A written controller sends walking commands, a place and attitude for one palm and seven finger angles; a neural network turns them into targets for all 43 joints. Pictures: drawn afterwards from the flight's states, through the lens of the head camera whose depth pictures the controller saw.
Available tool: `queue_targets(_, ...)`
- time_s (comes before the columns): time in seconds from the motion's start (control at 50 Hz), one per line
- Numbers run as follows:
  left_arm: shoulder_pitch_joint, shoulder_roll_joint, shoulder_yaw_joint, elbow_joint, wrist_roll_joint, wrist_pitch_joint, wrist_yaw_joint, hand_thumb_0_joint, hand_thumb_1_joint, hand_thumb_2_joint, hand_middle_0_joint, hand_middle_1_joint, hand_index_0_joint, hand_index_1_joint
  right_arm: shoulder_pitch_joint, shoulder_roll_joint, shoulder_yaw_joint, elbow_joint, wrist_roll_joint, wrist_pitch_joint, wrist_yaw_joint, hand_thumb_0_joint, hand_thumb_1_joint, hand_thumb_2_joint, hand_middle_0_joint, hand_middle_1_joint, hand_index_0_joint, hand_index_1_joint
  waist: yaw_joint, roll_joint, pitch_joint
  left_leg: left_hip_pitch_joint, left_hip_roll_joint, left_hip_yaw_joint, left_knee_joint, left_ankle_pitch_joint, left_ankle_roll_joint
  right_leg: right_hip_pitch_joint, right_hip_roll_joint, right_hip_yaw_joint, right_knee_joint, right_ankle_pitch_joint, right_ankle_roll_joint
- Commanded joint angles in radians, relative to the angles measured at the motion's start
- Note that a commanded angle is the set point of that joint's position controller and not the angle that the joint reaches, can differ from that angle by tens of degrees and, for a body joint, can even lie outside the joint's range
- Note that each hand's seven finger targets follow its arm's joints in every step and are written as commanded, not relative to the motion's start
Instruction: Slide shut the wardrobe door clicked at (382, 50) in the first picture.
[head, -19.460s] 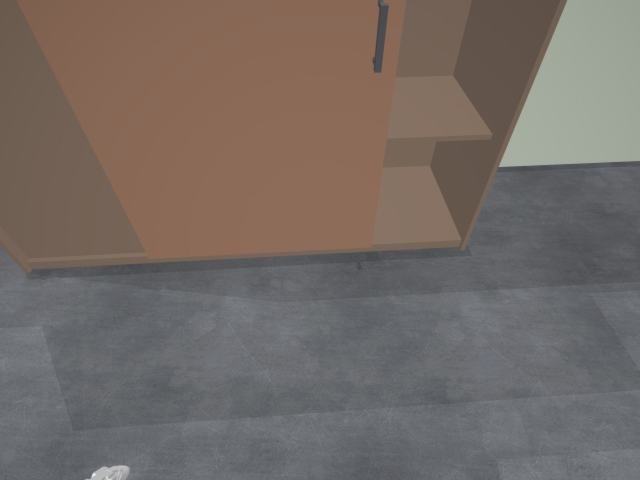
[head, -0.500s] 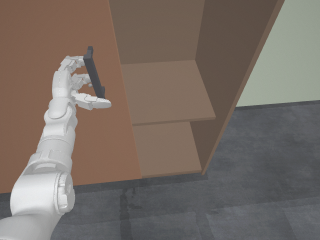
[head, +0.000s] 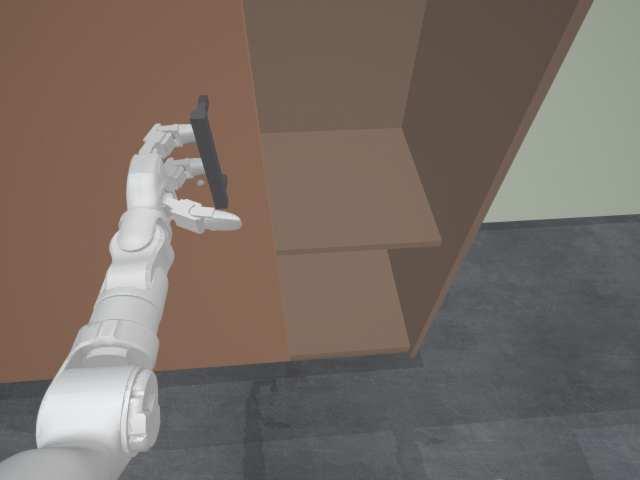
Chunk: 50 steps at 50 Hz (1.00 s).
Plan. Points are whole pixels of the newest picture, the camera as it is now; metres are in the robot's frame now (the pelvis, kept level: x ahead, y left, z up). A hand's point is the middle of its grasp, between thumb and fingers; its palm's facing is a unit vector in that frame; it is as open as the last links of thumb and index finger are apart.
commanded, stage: slide the fingers in behind the handle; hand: left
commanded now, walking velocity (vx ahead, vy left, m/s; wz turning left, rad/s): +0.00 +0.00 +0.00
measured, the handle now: (212, 155) +0.52 +0.14 +0.13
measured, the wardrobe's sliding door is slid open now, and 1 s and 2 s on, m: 0.39 0.38 0.38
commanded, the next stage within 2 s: grip the handle and tug to test in 1.26 s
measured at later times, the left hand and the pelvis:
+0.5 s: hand (223, 177) +0.46 +0.12 +0.13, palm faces +0.06 -1.00 +0.00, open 14.0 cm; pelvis +0.00 +0.00 +0.00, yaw -1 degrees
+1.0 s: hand (229, 179) +0.46 +0.11 +0.14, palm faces +0.09 -1.00 -0.01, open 14.1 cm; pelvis +0.00 -0.01 +0.00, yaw +0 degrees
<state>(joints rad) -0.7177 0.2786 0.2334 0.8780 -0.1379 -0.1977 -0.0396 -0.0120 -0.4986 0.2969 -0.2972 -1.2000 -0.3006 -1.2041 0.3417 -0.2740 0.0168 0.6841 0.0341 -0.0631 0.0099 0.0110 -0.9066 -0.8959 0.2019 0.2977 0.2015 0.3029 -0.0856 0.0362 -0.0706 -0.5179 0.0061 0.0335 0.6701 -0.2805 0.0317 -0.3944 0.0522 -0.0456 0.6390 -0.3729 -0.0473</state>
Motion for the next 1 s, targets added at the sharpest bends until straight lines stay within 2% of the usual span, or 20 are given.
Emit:
queue_targets(0.0,-0.533,0.178,0.015,-0.227,-0.002,-0.068,0.023,0.0,-0.5,0.3,-0.3,-1.2,-0.3,-1.2,0.034,-0.139,-0.048,-0.085,-0.005,-0.042,-0.009,0.0,-0.9,-0.9,0.2,0.3,0.2,0.3,-0.023,-0.002,-0.315,0.352,-0.003,-0.076,-0.037,0.221,0.01,-0.08,-0.002,0.036,-0.09,0.325,0.023)
queue_targets(0.02,-0.518,0.187,0.023,-0.208,-0.001,-0.065,0.028,0.0,-0.5,0.3,-0.3,-1.2,-0.3,-1.2,0.034,-0.143,-0.048,-0.086,-0.005,-0.043,-0.008,0.0,-0.9,-0.9,0.2,0.3,0.2,0.3,-0.013,-0.01,-0.317,0.349,-0.005,-0.073,-0.036,0.231,0.012,-0.08,-0.001,0.037,-0.09,0.331,0.021)
queue_targets(0.14,-0.531,0.183,0.03,-0.139,0.013,-0.055,0.035,0.0,-0.5,0.3,-0.3,-1.2,-0.3,-1.2,0.037,-0.133,-0.04,-0.093,-0.009,-0.035,-0.006,0.0,-0.9,-0.9,0.2,0.3,0.2,0.3,-0.02,-0.028,-0.29,0.292,-0.009,-0.062,-0.033,0.206,0.014,-0.068,-0.004,0.043,-0.084,0.335,0.025)
queue_targets(0.2,-0.552,0.183,0.036,-0.162,0.01,-0.069,0.038,0.0,-0.5,0.3,-0.3,-1.2,-0.3,-1.2,0.042,-0.134,-0.044,-0.099,-0.011,-0.038,-0.005,0.0,-0.9,-0.9,0.2,0.3,0.2,0.3,-0.018,-0.03,-0.332,0.313,-0.008,-0.064,-0.025,0.222,0.014,-0.06,-0.001,0.043,-0.077,0.347,0.024)
queue_targets(0.24,-0.537,0.168,0.022,-0.188,0.013,-0.076,0.034,0.0,-0.5,0.3,-0.3,-1.2,-0.3,-1.2,0.044,-0.129,-0.045,-0.103,-0.012,-0.039,-0.001,0.0,-0.9,-0.9,0.2,0.3,0.2,0.3,-0.012,0.017,-0.371,0.34,-0.009,-0.062,-0.019,0.259,0.009,-0.05,0.0,0.043,-0.067,0.375,0.021)
queue_targets(0.32,-0.524,0.155,0.012,-0.177,0.013,-0.067,0.042,0.0,-0.5,0.3,-0.3,-1.2,-0.3,-1.2,0.05,-0.135,-0.048,-0.097,-0.011,-0.036,0.002,0.0,-0.9,-0.9,0.2,0.3,0.2,0.3,-0.018,-0.033,-0.332,0.316,-0.007,-0.062,-0.019,0.261,0.012,-0.061,0.003,0.038,-0.075,0.378,0.023)
queue_targets(0.36,-0.512,0.111,-0.012,-0.2,0.005,-0.062,0.045,0.0,-0.5,0.3,-0.3,-1.2,-0.3,-1.2,0.049,-0.13,-0.049,-0.102,-0.012,-0.038,0.006,0.0,-0.9,-0.9,0.2,0.3,0.2,0.3,-0.02,-0.026,-0.345,0.325,-0.009,-0.059,-0.022,0.263,0.013,-0.055,0.004,0.037,-0.076,0.386,0.025)
queue_targets(0.42,-0.496,0.163,0.025,-0.237,0.012,-0.063,0.061,0.0,-0.5,0.3,-0.3,-1.2,-0.3,-1.2,0.048,-0.136,-0.053,-0.098,-0.013,-0.038,0.007,0.0,-0.9,-0.9,0.2,0.3,0.2,0.3,-0.003,-0.007,-0.357,0.328,-0.01,-0.054,-0.021,0.268,0.013,-0.041,0.002,0.044,-0.079,0.394,0.024)
queue_targets(0.46,-0.512,0.148,0.014,-0.254,0.013,-0.065,0.066,0.0,-0.5,0.3,-0.3,-1.2,-0.3,-1.2,0.048,-0.128,-0.052,-0.095,-0.014,-0.036,0.007,0.0,-0.9,-0.9,0.2,0.3,0.2,0.3,-0.014,-0.013,-0.344,0.323,-0.008,-0.056,-0.024,0.264,0.013,-0.037,0.002,0.042,-0.077,0.398,0.026)
queue_targets(0.52,-0.479,0.144,0.009,-0.283,0.018,-0.067,0.074,0.0,-0.5,0.3,-0.3,-1.2,-0.3,-1.2,0.039,-0.129,-0.055,-0.099,-0.015,-0.036,0.008,0.0,-0.9,-0.9,0.2,0.3,0.2,0.3,-0.001,-0.002,-0.36,0.335,-0.011,-0.049,-0.023,0.285,0.013,-0.021,0.001,0.046,-0.078,0.425,0.026)
queue_targets(0.58,-0.479,0.104,-0.016,-0.274,0.011,-0.056,0.078,0.0,-0.5,0.3,-0.3,-1.2,-0.3,-1.2,0.036,-0.123,-0.053,-0.094,-0.013,-0.036,0.008,0.0,-0.9,-0.9,0.2,0.3,0.2,0.3,-0.016,-0.044,-0.325,0.316,-0.01,-0.047,-0.03,0.267,0.015,-0.019,0.002,0.045,-0.085,0.427,0.03)
queue_targets(0.62,-0.46,0.144,0.015,-0.255,0.018,-0.05,0.087,0.0,-0.5,0.3,-0.3,-1.2,-0.3,-1.2,0.032,-0.129,-0.054,-0.092,-0.013,-0.032,0.005,0.0,-0.9,-0.9,0.2,0.3,0.2,0.3,-0.002,-0.041,-0.318,0.299,-0.014,-0.041,-0.031,0.257,0.017,-0.006,-0.003,0.054,-0.09,0.433,0.031)
queue_targets(0.64,-0.478,0.09,-0.031,-0.288,0.019,-0.053,0.085,0.0,-0.5,0.3,-0.3,-1.2,-0.3,-1.2,0.03,-0.118,-0.051,-0.098,-0.014,-0.034,0.009,0.0,-0.9,-0.9,0.2,0.3,0.2,0.3,-0.01,-0.003,-0.331,0.316,-0.016,-0.042,-0.033,0.26,0.016,-0.009,-0.004,0.051,-0.085,0.435,0.032)
queue_targets(0.72,-0.457,0.062,-0.054,-0.298,0.013,-0.057,0.083,0.0,-0.5,0.3,-0.3,-1.2,-0.3,-1.2,0.025,-0.122,-0.055,-0.099,-0.013,-0.04,0.012,0.0,-0.9,-0.9,0.2,0.3,0.2,0.3,-0.007,-0.04,-0.341,0.334,-0.013,-0.044,-0.029,0.278,0.015,-0.009,-0.001,0.048,-0.087,0.447,0.03)
queue_targets(0.76,-0.478,0.04,-0.072,-0.285,0.01,-0.052,0.079,0.0,-0.5,0.3,-0.3,-1.2,-0.3,-1.2,0.019,-0.117,-0.052,-0.096,-0.01,-0.041,0.011,0.0,-0.9,-0.9,0.2,0.3,0.2,0.3,-0.023,-0.05,-0.311,0.311,-0.017,-0.04,-0.031,0.241,0.018,-0.013,-0.004,0.053,-0.097,0.436,0.037)
queue_targets(0.8,-0.519,0.067,-0.054,-0.257,0.009,-0.049,0.077,0.0,-0.5,0.3,-0.3,-1.2,-0.3,-1.2,0.023,-0.12,-0.053,-0.085,-0.009,-0.041,0.006,0.0,-0.9,-0.9,0.2,0.3,0.2,0.3,-0.031,-0.054,-0.296,0.293,-0.019,-0.037,-0.032,0.209,0.02,-0.015,-0.009,0.063,-0.107,0.419,0.041)
queue_targets(0.82,-0.514,0.114,-0.022,-0.261,0.015,-0.053,0.08,0.0,-0.5,0.3,-0.3,-1.2,-0.3,-1.2,0.025,-0.127,-0.054,-0.084,-0.009,-0.039,0.004,0.0,-0.9,-0.9,0.2,0.3,0.2,0.3,-0.011,-0.041,-0.315,0.291,-0.023,-0.037,-0.03,0.221,0.019,0.001,-0.011,0.068,-0.102,0.434,0.038)
queue_targets(0.86,-0.513,0.066,-0.054,-0.271,0.012,-0.055,0.072,0.0,-0.5,0.3,-0.3,-1.2,-0.3,-1.2,0.018,-0.115,-0.051,-0.09,-0.009,-0.04,0.005,0.0,-0.9,-0.9,0.2,0.3,0.2,0.3,-0.021,-0.026,-0.327,0.311,-0.024,-0.036,-0.027,0.241,0.02,0.004,-0.012,0.066,-0.098,0.462,0.04)
queue_targets(0.92,-0.496,0.07,-0.058,-0.278,0.01,-0.06,0.068,0.0,-0.5,0.3,-0.3,-1.2,-0.3,-1.2,0.015,-0.119,-0.052,-0.093,-0.007,-0.043,0.008,0.0,-0.9,-0.9,0.2,0.3,0.2,0.3,-0.01,-0.018,-0.345,0.325,-0.025,-0.039,-0.025,0.266,0.018,0.006,-0.012,0.063,-0.093,0.476,0.036)
queue_targets(0.98,-0.512,0.038,-0.079,-0.27,0.008,-0.063,0.068,0.0,-0.5,0.3,-0.3,-1.2,-0.3,-1.2,0.018,-0.115,-0.052,-0.09,-0.008,-0.046,0.008,0.0,-0.9,-0.9,0.2,0.3,0.2,0.3,-0.025,-0.037,-0.326,0.332,-0.021,-0.046,-0.027,0.256,0.018,-0.02,-0.008,0.053,-0.094,0.447,0.035)
